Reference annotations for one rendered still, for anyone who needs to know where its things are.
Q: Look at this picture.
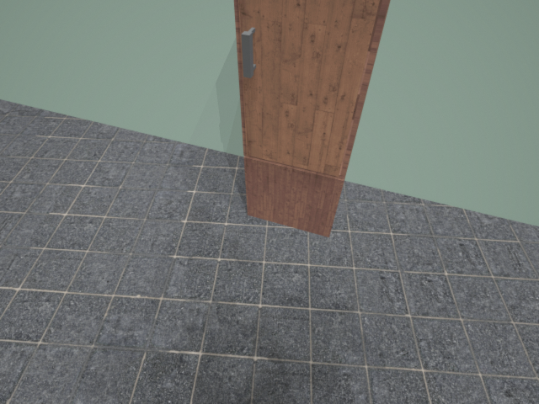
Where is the handle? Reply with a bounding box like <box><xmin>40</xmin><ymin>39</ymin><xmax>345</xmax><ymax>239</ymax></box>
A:
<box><xmin>241</xmin><ymin>27</ymin><xmax>256</xmax><ymax>78</ymax></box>

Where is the cupboard door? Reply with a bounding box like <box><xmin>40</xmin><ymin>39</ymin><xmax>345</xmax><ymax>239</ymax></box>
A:
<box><xmin>238</xmin><ymin>0</ymin><xmax>380</xmax><ymax>177</ymax></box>

